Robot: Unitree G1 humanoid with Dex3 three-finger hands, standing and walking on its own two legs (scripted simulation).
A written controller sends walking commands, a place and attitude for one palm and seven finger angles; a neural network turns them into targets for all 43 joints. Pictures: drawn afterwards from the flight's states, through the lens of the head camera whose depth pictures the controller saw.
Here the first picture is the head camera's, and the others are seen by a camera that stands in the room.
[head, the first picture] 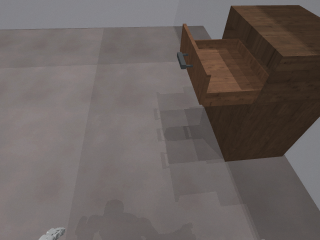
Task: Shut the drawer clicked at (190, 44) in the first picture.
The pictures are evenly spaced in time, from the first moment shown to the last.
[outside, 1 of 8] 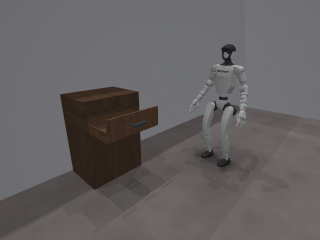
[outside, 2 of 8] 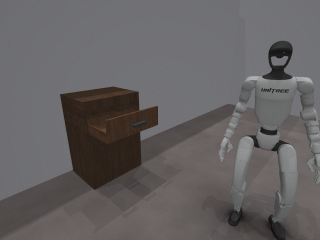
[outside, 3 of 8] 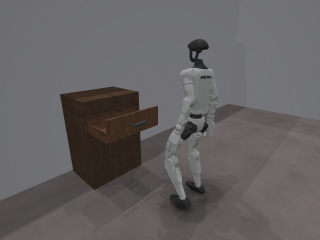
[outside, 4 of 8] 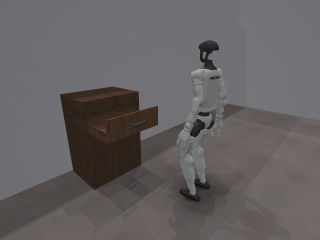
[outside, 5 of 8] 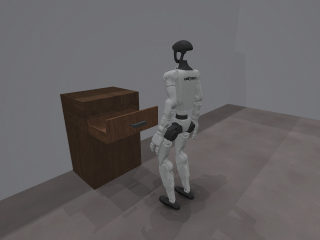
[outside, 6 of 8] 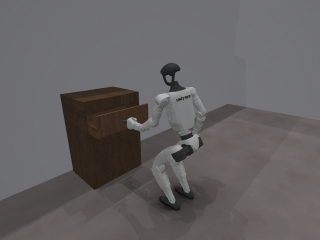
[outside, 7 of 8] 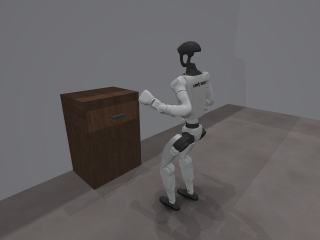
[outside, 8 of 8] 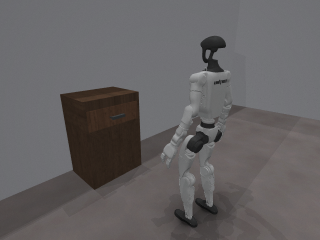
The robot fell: no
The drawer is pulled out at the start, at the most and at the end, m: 0.29 0.29 0.00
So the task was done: yes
